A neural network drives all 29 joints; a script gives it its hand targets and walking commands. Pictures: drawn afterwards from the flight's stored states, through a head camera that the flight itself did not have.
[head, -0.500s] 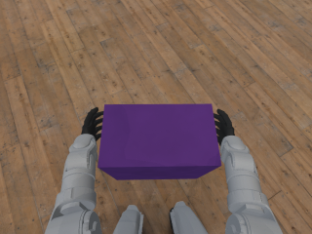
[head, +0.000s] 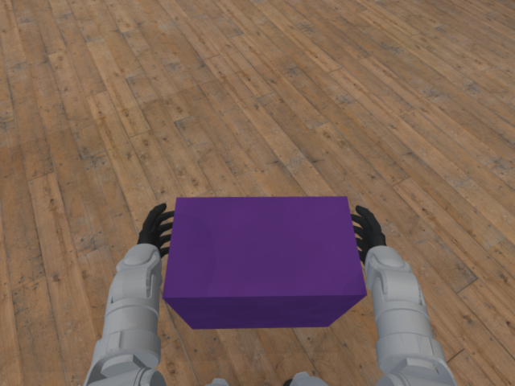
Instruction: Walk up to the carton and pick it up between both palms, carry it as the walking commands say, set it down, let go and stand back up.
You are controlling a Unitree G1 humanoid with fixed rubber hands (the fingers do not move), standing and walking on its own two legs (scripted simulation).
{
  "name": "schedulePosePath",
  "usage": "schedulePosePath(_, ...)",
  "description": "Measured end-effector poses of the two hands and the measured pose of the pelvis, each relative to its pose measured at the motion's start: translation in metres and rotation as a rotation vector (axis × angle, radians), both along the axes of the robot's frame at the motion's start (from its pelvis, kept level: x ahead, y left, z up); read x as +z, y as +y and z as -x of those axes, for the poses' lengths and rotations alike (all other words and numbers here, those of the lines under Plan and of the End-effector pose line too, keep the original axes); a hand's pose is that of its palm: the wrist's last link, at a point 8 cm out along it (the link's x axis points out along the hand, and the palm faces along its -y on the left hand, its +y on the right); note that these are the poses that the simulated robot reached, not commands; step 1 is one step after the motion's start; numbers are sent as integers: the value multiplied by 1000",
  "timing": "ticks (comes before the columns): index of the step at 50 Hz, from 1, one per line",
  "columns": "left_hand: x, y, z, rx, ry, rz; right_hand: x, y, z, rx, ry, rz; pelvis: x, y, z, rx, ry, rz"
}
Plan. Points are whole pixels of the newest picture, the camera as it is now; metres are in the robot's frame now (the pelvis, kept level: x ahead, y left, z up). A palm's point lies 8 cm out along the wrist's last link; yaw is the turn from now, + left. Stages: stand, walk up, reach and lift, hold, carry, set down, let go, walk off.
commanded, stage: reach and lift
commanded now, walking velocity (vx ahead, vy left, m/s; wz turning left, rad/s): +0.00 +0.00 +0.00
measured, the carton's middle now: (261, 270) +0.32 -0.01 -0.09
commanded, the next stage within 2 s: hold in 1.78 s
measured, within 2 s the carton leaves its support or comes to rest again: neither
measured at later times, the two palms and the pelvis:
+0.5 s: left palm (137, 243) +0.32 +0.18 +0.04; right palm (389, 243) +0.30 -0.20 +0.04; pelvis +0.01 +0.00 +0.03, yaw +0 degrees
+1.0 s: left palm (122, 245) +0.30 +0.18 +0.08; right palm (399, 241) +0.29 -0.19 +0.08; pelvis +0.01 +0.00 +0.03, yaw +0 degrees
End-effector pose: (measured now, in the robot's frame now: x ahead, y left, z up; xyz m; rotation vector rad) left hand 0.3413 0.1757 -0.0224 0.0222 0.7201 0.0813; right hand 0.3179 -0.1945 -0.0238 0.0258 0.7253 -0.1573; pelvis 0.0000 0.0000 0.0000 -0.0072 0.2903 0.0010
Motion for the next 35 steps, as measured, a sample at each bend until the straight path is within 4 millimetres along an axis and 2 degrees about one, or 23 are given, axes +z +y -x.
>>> schedulePosePath(16, 41, 0, 12, 0, -18, -5, 41, 0, 11, 6, -18, 2, 21, 1, -7, 6, -160, 0)
schedulePosePath(35, 86, 1, 26, 6, -69, -10, 85, 1, 20, 15, -69, 1, 33, -4, -15, 8, -313, -3)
